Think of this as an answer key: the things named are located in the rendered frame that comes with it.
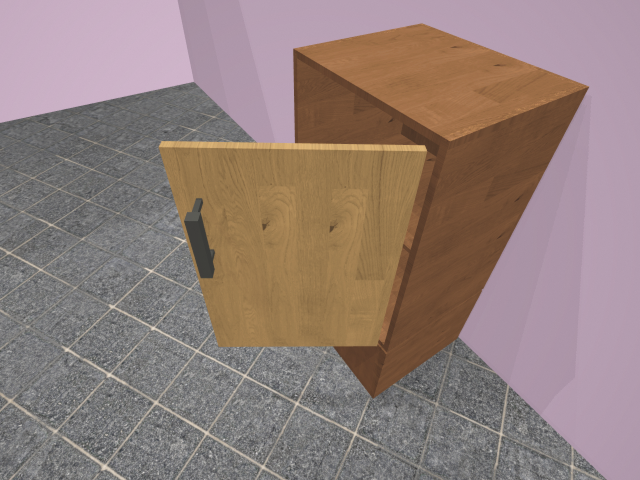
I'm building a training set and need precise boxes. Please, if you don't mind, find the cupboard door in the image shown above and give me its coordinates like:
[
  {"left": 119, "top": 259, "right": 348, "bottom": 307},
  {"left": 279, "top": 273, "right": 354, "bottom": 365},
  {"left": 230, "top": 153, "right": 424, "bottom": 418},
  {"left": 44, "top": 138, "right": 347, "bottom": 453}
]
[{"left": 159, "top": 141, "right": 427, "bottom": 347}]

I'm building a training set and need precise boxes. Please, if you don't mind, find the handle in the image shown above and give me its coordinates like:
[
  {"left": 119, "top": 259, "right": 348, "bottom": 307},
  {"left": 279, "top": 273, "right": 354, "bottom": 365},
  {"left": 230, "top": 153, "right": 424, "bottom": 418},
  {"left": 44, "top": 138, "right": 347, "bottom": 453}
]
[{"left": 184, "top": 198, "right": 215, "bottom": 278}]

